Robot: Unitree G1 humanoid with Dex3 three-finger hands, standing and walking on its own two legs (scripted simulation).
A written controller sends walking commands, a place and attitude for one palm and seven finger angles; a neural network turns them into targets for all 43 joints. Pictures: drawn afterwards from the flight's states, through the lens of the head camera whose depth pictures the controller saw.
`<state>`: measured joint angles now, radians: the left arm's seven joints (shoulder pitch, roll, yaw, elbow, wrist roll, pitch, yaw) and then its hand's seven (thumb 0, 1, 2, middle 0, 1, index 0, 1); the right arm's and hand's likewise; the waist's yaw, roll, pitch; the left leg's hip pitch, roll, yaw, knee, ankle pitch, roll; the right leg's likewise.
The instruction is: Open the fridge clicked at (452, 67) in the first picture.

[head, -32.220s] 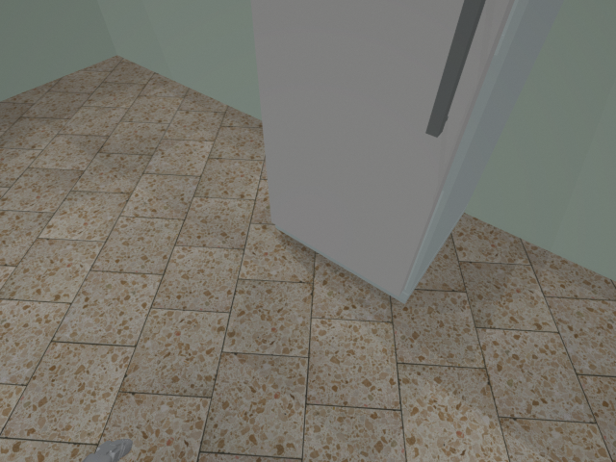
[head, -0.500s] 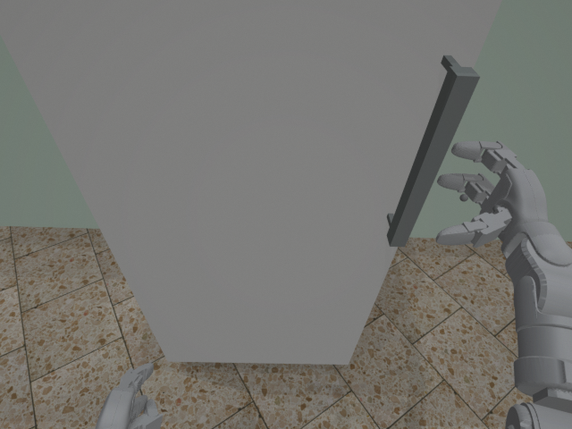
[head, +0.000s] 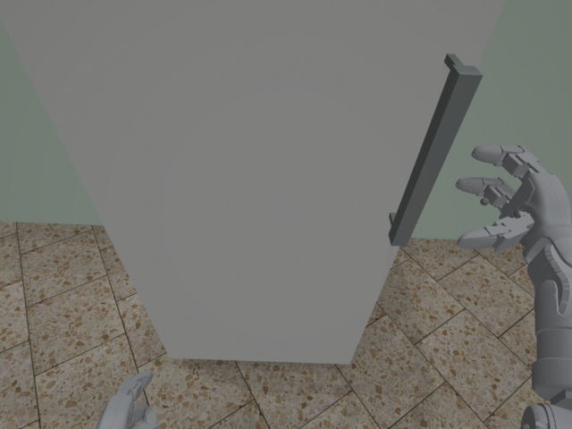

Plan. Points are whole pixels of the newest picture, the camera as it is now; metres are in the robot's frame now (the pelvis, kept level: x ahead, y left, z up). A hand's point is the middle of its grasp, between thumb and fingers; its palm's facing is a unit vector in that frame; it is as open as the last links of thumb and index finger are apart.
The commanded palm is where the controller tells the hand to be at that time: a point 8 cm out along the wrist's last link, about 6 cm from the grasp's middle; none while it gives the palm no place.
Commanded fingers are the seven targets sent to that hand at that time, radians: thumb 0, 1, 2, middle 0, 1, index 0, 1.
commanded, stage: move the hooked fingers beside the handle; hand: right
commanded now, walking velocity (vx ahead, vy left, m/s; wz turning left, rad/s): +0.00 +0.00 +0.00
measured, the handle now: (420, 163) +0.46 -0.16 +0.17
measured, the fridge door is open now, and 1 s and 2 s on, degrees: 0 0 0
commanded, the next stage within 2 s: feel for the door with the fingertips in 0.96 s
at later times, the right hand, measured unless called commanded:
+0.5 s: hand (487, 197) +0.39 -0.23 +0.18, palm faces +0.01 +1.00 +0.00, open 14.0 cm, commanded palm +0.36 -0.28 +0.18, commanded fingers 0.00 0.50 -0.30 0.30 1.20 0.30 1.20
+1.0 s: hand (491, 197) +0.39 -0.24 +0.18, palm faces +0.01 +1.00 +0.00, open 14.0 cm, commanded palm +0.36 -0.28 +0.18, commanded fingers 0.00 0.50 -0.30 0.30 1.20 0.30 1.20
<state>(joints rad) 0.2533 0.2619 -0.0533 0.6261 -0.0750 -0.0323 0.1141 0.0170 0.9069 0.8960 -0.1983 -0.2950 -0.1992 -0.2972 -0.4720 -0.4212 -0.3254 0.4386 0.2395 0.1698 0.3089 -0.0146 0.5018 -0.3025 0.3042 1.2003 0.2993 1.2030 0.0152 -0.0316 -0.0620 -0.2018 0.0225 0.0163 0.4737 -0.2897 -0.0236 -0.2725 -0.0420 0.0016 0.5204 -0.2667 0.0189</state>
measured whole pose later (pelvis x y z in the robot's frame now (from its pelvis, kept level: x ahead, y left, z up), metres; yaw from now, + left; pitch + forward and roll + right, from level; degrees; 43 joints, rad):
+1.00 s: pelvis +0.01 +0.00 +0.00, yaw +0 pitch +3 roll +1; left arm 0.24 0.26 -0.06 0.61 -0.08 -0.04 0.12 0.02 0.91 0.90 -0.20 -0.29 -0.20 -0.30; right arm -0.52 -0.47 -0.35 0.51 0.24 0.17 0.35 -0.01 0.50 -0.30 0.31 1.20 0.30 1.20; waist 0.02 -0.02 -0.06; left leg -0.23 0.02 0.02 0.48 -0.30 -0.02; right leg -0.31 -0.04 0.01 0.54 -0.28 0.02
